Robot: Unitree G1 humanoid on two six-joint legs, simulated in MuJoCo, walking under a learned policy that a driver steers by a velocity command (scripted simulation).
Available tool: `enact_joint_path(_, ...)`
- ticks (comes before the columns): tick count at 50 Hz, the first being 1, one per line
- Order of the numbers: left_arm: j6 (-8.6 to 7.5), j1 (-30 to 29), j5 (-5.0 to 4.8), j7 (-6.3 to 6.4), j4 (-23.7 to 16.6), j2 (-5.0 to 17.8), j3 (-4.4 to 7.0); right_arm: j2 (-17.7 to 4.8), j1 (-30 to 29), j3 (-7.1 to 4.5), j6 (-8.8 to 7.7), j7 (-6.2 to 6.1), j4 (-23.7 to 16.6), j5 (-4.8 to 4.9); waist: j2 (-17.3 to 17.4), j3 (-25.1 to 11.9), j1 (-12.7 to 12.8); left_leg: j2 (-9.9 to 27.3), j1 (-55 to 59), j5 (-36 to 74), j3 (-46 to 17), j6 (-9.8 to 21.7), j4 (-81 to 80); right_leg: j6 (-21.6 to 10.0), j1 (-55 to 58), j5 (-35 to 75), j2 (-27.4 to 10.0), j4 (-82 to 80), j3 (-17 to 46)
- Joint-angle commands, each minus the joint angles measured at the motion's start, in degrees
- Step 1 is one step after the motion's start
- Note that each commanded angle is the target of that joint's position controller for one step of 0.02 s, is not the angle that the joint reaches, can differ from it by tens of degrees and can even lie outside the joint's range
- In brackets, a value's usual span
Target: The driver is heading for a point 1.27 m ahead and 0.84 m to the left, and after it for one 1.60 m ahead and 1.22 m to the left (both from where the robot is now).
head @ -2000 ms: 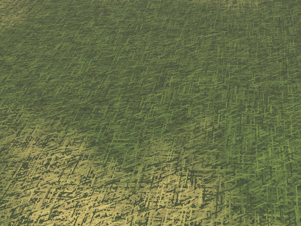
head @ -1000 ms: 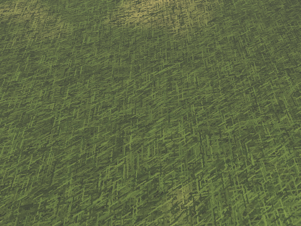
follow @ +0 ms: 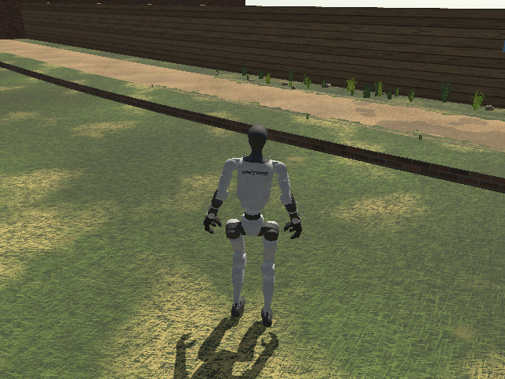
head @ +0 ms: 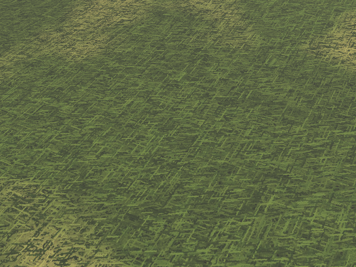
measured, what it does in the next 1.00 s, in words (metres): steps on the spot, turning left: left foot, then right foot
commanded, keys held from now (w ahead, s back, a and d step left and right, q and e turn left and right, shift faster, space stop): q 0.70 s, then w+q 0.30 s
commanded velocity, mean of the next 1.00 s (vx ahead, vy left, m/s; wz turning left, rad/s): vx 0.07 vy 0.00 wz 0.60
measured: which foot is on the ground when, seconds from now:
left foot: up 0.00-0.34, down 0.36-0.88, up 0.90-1.00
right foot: down 0.00-0.36, up 0.38-0.86, down 0.88-1.00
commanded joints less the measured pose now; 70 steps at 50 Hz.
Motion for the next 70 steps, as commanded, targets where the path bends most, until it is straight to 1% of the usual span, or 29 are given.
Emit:
enact_joint_path(1,-1.08,-6.95,0.01,0.08,-6.27,6.79,1.42,-6.35,4.77,-1.84,0.28,1.09,-1.39,-0.12,-11.2,-1.01,-2.83,2.81,-3.36,0.64,1.9,-1.58,17.05,-7.56,0.88,13.91,-13.41,-11.17,8.94)
enact_joint_path(5,-1.2,0.8,-0.09,0.06,-4.71,8.0,2.07,-4.84,-0.31,-0.8,0.82,1.89,-3.44,0.51,-10.51,-2.51,1.82,4.66,-7.5,0.1,4.25,-4.21,12.5,-9.21,11.62,25.56,-14.79,-7.7,5.52)
enact_joint_path(8,-1.15,3.13,0.09,-0.18,-3.89,9.29,2.71,-4.08,-2.58,-0.16,1.26,2.21,-4.76,0.73,-11.98,-3.24,3.34,6.06,-5.89,-1.76,5.56,-4.49,5.81,-9.89,14.61,27.82,-16.74,-6.43,4.48)
enact_joint_path(15,-0.8,1.03,0.09,-1.89,-3.53,12.02,3.75,-3.65,-3.04,0.79,0.86,2.33,-7.07,1.64,-14.53,-4.54,2.77,6.48,8.99,-2.16,11.4,-0.77,-12.62,-7.99,8.44,28.63,-18.38,-1.67,-0.42)
enact_joint_path(17,-0.37,0.11,-0.85,-2.04,-3.19,12.04,3.83,-3.57,0.18,0.85,-0.03,1.67,-6.31,0.72,-11.14,-5.17,-0.23,5.69,17.44,8.83,11.42,0.98,-26.43,-3.86,3.62,22.06,-17.3,4.85,-3.8)
enact_joint_path(18,-0.13,2.23,-0.73,-2.22,-2.85,10.6,3.55,-6.65,2.16,0.16,-0.9,0.97,-5.89,-0.29,-2.83,-6.0,-1.04,10.27,24.84,13.32,2.21,2.38,-33.49,-0.05,-3.94,11.21,-14.51,14.27,-7.35)
enact_joint_path(19,0.34,2.21,0.05,-2.59,-6.97,4.72,1.9,-15.93,2.29,-1.63,-1.71,0.52,-7.63,0.18,14.79,-5.18,1.08,29.07,30.05,38.19,-23.01,9.25,-33.53,4.84,-20.89,-22.54,-4.38,28.19,-10.75)
enact_joint_path(20,1.37,-3.16,0.26,-1.49,-7.63,7.13,2.05,-15.73,8.1,-2.41,-1.73,0.58,-6.38,1.14,7.62,-6.93,-4.7,30.62,27.04,45.08,-21.77,16.63,-31.34,4.7,-21.55,-24.51,-2.8,35.66,-1.25)
enact_joint_path(22,1.64,-2.77,-1.07,-1.62,-6.32,8.11,2.44,-9.88,1.75,-0.5,-1.29,0.02,-6.36,1.3,3.69,-1.29,-0.38,23.09,22.23,37.09,-12.82,14.51,-32.4,4.07,-21.66,-14.99,-4.48,37.4,1.8)
enact_joint_path(24,1.29,-0.57,0.05,-1.97,-4.91,9.7,3.02,-7.75,-2.47,0.26,-1.09,-0.71,-7.34,1.55,5.27,-1.8,1.44,17.85,21.85,36.21,-9.21,11.82,-32.57,4.42,-19.86,-9.11,-4.08,36.29,1.27)
enact_joint_path(27,1.67,0.23,-0.08,-2.4,-4.51,8.73,2.84,-8.56,-0.12,0.1,-1.5,-0.44,-6.79,1.5,2.7,-4.46,1.2,17.21,23.1,36.65,-9.94,12.02,-32.15,5.04,-19.09,-7.38,-2.89,35.7,1.45)
enact_joint_path(35,1.75,-4.36,-0.34,-1.67,-6.46,7.78,2.33,-10.27,4.11,-0.68,-1.35,-0.31,-5.96,0.54,3.43,-3.15,-1.15,17.18,22.16,25.27,-18.66,13.55,-31.91,4.7,-19.1,-9.08,-1.1,24.78,3.09)
enact_joint_path(39,0.62,-6.13,0.05,-2.28,-7.3,7.85,1.91,-10.35,4.57,-0.96,-1.2,0.43,-5.94,-0.23,4.39,-2.78,-1.83,15.1,17.77,-4.78,-25.17,14.46,-35.79,3.48,-14.36,-11.18,0.71,18.09,3.07)
enact_joint_path(41,-0.26,-5.32,-0.4,-2.13,-7.3,7.71,1.7,-10.44,3.72,-1.12,-1.32,0.8,-5.99,-0.38,4.46,-1.68,-0.79,14.44,14.07,-8.26,-27.54,14.03,-35.76,2.41,-8.87,-12.54,1.92,12.7,3.29)
enact_joint_path(43,-1.31,1.57,-1.0,-1.3,-5.19,6.49,1.43,-9.83,-0.51,-1.08,-1.43,0.64,-6.71,0.11,2.47,-0.91,4.61,10.67,4.19,-10.5,-25.86,10.61,-32.78,0.7,6.62,-6.66,2.45,-0.89,3.0)
enact_joint_path(44,-1.96,5.97,-0.77,-0.44,-3.79,8.15,1.88,-7.9,-1.56,-0.67,-1.81,0.15,-7.09,0.6,-1.39,-0.85,7.13,6.7,-4.7,-14.37,-21.5,7.05,-26.97,-0.12,17.18,-5.64,-0.69,-7.2,5.45)
enact_joint_path(45,-2.53,9.66,-0.22,0.27,-3.75,13.34,2.69,-2.24,1.32,0.73,-2.37,-0.16,-7.44,0.89,-13.2,-4.23,6.73,0.3,-9.74,-16.05,-9.56,3.38,-7.86,-1.65,23.09,-22.64,-15.98,-14.48,20.96)
enact_joint_path(46,-2.54,7.24,0.83,0.15,-4.0,18.86,3.98,-4.65,-1.58,0.48,-2.84,-0.42,-8.86,-0.04,-14.34,0.69,6.15,-3.12,-18.18,-8.48,-4.42,2.49,0.46,-5.78,15.75,-34.84,-23.7,-20.97,38.85)
enact_joint_path(47,-2.6,4.56,0.81,-0.16,-3.57,15.54,3.5,-7.88,-2.46,-0.22,-3.06,-0.15,-8.88,-1.13,-8.48,4.98,2.92,3.22,-17.9,-2.43,-5.26,2.5,5.29,-6.81,10.6,-34.42,-23.12,-19.65,35.2)
enact_joint_path(48,-2.89,1.96,0.09,-0.61,-3.99,12.0,2.56,-8.04,-0.46,-0.4,-3.21,0.83,-7.26,-0.88,-8.08,5.46,1.4,3.98,-16.41,1.17,-4.29,2.01,6.68,-5.97,9.16,-30.32,-19.58,-19.66,29.42)
enact_joint_path(49,-3.25,0.36,-0.07,-1.03,-4.37,10.26,2.11,-7.43,1.91,-0.3,-3.1,1.68,-5.66,-0.58,-9.0,4.97,0.36,4.44,-15.08,4.3,-3.0,1.19,8.56,-4.98,9.16,-23.68,-16.46,-19.72,22.98)
enact_joint_path(51,-4.19,1.68,-0.19,-1.26,-3.69,8.77,1.73,-6.45,2.39,-0.04,-2.8,3.09,-4.71,-0.81,-10.32,3.59,0.92,5.97,-14.57,8.69,-0.38,0.4,13.03,-4.93,9.3,-13.4,-13.77,-19.85,14.6)
enact_joint_path(58,-5.98,10.59,-0.1,-2.61,0.89,8.0,2.02,-3.7,-7.75,1.25,-2.8,4.1,-7.48,-0.73,-8.31,4.82,4.75,8.46,-21.22,14.87,3.24,-0.56,8.18,-5.46,15.41,9.9,-13.71,-18.6,2.32)
enact_joint_path(64,-6.09,14.23,-0.28,-2.41,5.35,8.35,1.52,-0.31,-15.69,3.66,-3.53,4.78,-10.4,-1.14,-9.46,5.36,5.69,8.13,-10.07,13.82,11.69,2.84,-12.66,-5.59,15.9,28.28,-14.87,-16.69,-4.15)
enact_joint_path(66,-5.68,14.78,-0.42,-2.15,7.06,9.65,1.43,-1.11,-12.3,3.52,-3.82,3.85,-9.26,-1.36,-10.6,2.61,3.16,4.8,-0.91,10.3,14.27,5.75,-16.44,-5.28,17.05,49.25,-15.61,-10.27,-5.96)
enact_joint_path(67,-5.39,14.84,-0.37,-2.05,7.8,10.62,1.44,-2.31,-7.06,3.03,-4.21,3.21,-7.64,-1.37,-11.01,-0.95,0.29,2.74,5.69,8.78,14.65,7.34,-17.96,-5.04,17.7,59.43,-15.8,-2.79,-6.7)
enact_joint_path(68,-5.05,14.38,-0.74,-1.89,8.1,10.91,1.25,-3.69,2.21,2.33,-4.89,2.49,-4.5,-1.59,-10.08,-6.38,-4.21,1.62,17.86,11.86,13.97,8.99,-22.66,-4.09,14.61,59.71,-15.05,8.12,-8.49)
enact_joint_path(69,-5.17,13.56,-1.06,-1.93,7.04,9.9,0.72,-6.72,11.15,1.19,-5.26,1.56,-1.69,-2.34,-8.08,-12.4,-8.15,7.65,33.63,10.25,7.15,10.72,-23.34,-3.23,3.79,44.92,-13.87,21.54,-9.12)
enact_joint_path(70,-5.45,16.31,-2.16,-3.33,3.47,2.16,-1.08,-12.83,14.91,-0.25,-5.22,0.55,-1.25,-2.57,7.13,-21.36,-5.84,28.23,52.57,5.83,-21.89,17.24,-25.18,-0.33,-18.2,-3.37,-5.2,43.28,-9.35)
Keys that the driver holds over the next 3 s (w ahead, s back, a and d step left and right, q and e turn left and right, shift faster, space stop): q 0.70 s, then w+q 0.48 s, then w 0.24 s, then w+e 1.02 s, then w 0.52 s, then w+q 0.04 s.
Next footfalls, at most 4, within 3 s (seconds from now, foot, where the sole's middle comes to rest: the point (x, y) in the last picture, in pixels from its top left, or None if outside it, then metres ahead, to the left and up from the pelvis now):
0.36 left None -0.01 0.12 -0.78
0.88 right None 0.09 -0.04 -0.78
1.38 left None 0.17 0.32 -0.78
1.92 right None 0.49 0.43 -0.78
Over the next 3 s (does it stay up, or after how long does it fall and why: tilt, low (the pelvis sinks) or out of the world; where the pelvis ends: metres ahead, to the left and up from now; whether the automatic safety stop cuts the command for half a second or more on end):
stays up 0.85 0.61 -0.01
